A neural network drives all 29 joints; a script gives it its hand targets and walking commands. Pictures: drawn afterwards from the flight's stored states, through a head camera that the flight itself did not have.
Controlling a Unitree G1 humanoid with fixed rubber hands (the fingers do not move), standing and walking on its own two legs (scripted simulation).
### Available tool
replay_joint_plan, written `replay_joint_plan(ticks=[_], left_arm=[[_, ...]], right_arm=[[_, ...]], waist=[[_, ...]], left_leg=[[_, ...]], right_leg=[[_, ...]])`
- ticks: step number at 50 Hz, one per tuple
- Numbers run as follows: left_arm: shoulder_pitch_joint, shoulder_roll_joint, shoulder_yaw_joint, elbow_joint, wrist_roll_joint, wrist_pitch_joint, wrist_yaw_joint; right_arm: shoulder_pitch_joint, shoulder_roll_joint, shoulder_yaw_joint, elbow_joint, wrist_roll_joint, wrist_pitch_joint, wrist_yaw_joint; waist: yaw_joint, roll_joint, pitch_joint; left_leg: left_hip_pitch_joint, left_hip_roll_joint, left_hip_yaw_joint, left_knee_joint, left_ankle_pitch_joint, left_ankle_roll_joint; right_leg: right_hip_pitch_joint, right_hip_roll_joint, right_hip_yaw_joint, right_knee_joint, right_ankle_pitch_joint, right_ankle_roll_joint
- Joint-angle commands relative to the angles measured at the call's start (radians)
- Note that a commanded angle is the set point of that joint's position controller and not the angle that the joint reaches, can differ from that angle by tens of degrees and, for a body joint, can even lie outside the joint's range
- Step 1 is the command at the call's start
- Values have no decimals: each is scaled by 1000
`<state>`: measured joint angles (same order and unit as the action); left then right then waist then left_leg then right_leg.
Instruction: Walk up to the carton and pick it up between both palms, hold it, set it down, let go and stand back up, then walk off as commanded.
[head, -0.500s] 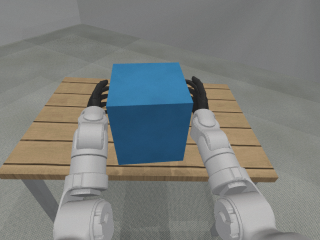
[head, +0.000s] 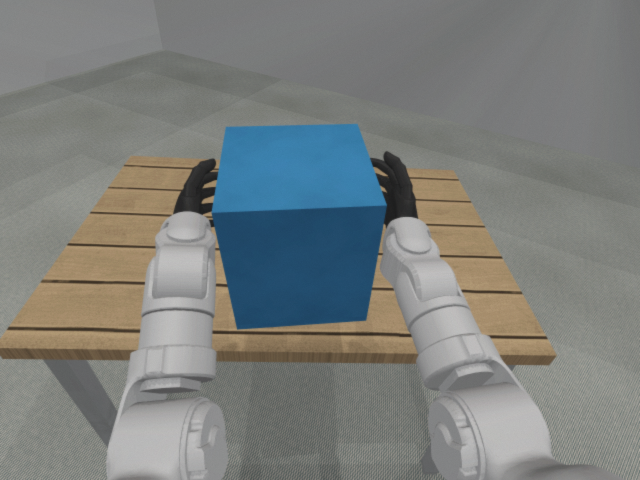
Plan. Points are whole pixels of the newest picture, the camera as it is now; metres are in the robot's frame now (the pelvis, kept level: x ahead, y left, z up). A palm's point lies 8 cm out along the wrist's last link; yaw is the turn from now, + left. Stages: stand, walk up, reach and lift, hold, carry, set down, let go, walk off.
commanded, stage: hold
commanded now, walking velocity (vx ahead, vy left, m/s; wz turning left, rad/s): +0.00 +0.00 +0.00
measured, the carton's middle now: (297, 226) +0.38 +0.01 +0.18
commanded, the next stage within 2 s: set down in 0.48 s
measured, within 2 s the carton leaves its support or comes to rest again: neither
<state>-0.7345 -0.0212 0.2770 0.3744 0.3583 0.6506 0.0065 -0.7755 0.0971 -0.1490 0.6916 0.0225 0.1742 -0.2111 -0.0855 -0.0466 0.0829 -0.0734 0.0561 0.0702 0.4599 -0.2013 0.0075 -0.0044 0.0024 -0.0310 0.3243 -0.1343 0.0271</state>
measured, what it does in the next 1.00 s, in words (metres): stands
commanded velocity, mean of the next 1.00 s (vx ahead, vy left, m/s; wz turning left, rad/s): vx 0.00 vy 0.00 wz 0.00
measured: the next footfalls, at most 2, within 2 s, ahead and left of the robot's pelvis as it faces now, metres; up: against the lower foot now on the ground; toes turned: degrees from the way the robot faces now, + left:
none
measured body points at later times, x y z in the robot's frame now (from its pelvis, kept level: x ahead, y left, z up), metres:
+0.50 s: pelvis +0.00 +0.00 +0.00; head -0.04 +0.03 +0.45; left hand +0.40 +0.14 +0.18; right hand +0.39 -0.12 +0.19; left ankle +0.05 +0.10 -0.74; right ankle +0.04 -0.14 -0.74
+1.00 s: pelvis +0.02 +0.00 +0.00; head +0.01 +0.03 +0.45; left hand +0.43 +0.13 +0.15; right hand +0.42 -0.13 +0.18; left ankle +0.05 +0.10 -0.74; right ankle +0.04 -0.14 -0.74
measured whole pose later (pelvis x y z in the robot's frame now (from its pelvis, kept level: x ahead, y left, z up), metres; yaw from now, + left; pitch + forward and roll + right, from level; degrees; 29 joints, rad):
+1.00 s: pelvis +0.02 +0.00 +0.00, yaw +0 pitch -9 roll -2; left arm -0.68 -0.03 0.29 0.41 0.42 0.42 -0.08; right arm -0.72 0.10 -0.15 0.68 0.03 -0.08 -0.18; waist -0.09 -0.05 0.14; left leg -0.05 0.05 0.07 0.41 -0.20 0.01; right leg 0.02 0.00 -0.03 0.27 -0.13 0.03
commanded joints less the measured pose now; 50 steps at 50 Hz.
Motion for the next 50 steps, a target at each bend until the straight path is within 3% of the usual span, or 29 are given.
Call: replay_joint_plan(ticks=[1, 4, 10, 12, 14, 15, 18, 21, 24, 25, 26, 31, 32, 33, 37, 38, 43, 46, 47, 48, 50], left_arm=[[-649, -624, -378, -218, -101, -67, -142], [-659, -623, -364, -223, -95, -73, -142], [-631, -629, -381, -222, -99, -65, -145], [-652, -632, -391, -229, -111, -68, -136], [-644, -638, -410, -255, -130, -78, -133], [-643, -634, -418, -256, -134, -78, -130], [-653, -631, -396, -238, -115, -75, -136], [-631, -636, -412, -244, -131, -70, -134], [-645, -636, -406, -255, -129, -75, -131], [-633, -643, -414, -174, -129, -66, -151], [-634, -669, -437, -196, -140, -68, -146], [-657, -642, -368, -115, -98, -114, -162], [-684, -637, -357, -96, -91, -118, -169], [-649, -625, -327, -62, -75, -127, -175], [-568, -594, -287, -19, -47, -201, -198], [-558, -601, -297, -11, -49, -219, -206], [-455, -519, -240, 84, -8, -253, -241], [-486, -535, -286, 4, -35, -304, -231], [-493, -536, -314, -23, -46, -325, -223], [-485, -534, -316, -17, -52, -340, -218], [-468, -551, -356, -50, -82, -369, -202]], right_arm=[[-632, 472, 378, -209, 122, -44, 125], [-655, 480, 374, -222, 123, -49, 131], [-642, 465, 386, -238, 124, -54, 124], [-674, 476, 401, -256, 143, -57, 127], [-663, 494, 428, -286, 146, -60, 123], [-644, 487, 422, -263, 146, -58, 122], [-633, 482, 397, -231, 132, -50, 121], [-659, 482, 415, -276, 146, -57, 118], [-632, 482, 411, -244, 147, -51, 116], [-730, 451, 440, -302, 167, -56, 112], [-744, 462, 462, -323, 181, -59, 112], [-723, 463, 379, -211, 102, -89, 124], [-728, 466, 344, -176, 78, -101, 128], [-703, 457, 340, -171, 61, -118, 134], [-664, 433, 258, -210, -17, -219, 144], [-637, 432, 248, -203, -38, -233, 141], [-483, 390, 206, -91, -93, -249, 130], [-472, 412, 267, -110, -76, -287, 122], [-438, 421, 273, -96, -83, -294, 117], [-434, 422, 270, -101, -83, -305, 115], [-442, 449, 338, -156, -63, -330, 112]], waist=[[-9, 77, -377], [3, 73, -385], [-9, 82, -389], [1, 85, -409], [3, 63, -450], [-11, 74, -442], [-11, 69, -398], [-9, 67, -421], [-12, 79, -418], [8, 34, -439], [10, 48, -456], [11, 40, -386], [-3, 47, -369], [9, 33, -330], [15, 11, -353], [0, 9, -349], [-18, -18, -197], [1, -2, -275], [-15, 11, -303], [-9, 19, -345], [4, 22, -412]], left_leg=[[108, -50, -40, -205, 117, -2], [93, -51, -31, -212, 91, 8], [119, -51, -40, -198, 132, -3], [136, -50, -41, -190, 134, 0], [155, -57, -39, -174, 200, -7], [170, -54, -46, -162, 236, -12], [147, -52, -41, -188, 161, -2], [153, -54, -36, -171, 191, -9], [163, -57, -38, -168, 206, -12], [175, -89, -30, -146, 165, -4], [162, -89, -30, -150, 176, -7], [93, -82, -30, -189, 20, 6], [65, -84, -26, -203, -16, 11], [56, -80, -22, -224, -52, 16], [81, -70, -8, -246, -72, 25], [91, -70, -3, -248, -61, 23], [58, -82, 21, -279, -130, 41], [95, -79, 24, -263, -33, 23], [131, -75, 22, -248, 24, 9], [143, -72, 23, -237, 55, 3], [168, -75, 17, -217, 135, 4]], right_leg=[[113, 51, -68, -60, -9, 6], [121, 48, -67, -55, -9, 7], [120, 50, -72, -56, 7, 9], [100, 49, -67, -59, -9, 7], [116, 52, -68, -62, 30, 11], [91, 55, -68, -59, 42, 7], [93, 49, -65, -68, 1, 8], [99, 53, -66, -63, 28, 6], [98, 49, -62, -66, 33, 5], [107, 46, -49, -70, 36, 20], [114, 46, -52, -67, 50, 21], [96, 32, -56, -74, -55, 14], [96, 28, -55, -72, -78, 13], [99, 28, -62, -77, -110, 13], [104, 23, -74, -95, -141, 15], [107, 24, -80, -98, -134, 14], [110, 13, -83, -132, -211, 20], [113, 23, -98, -121, -107, 20], [127, 25, -101, -111, -33, 22], [134, 25, -103, -110, -7, 26], [157, 26, -95, -95, 97, 29]])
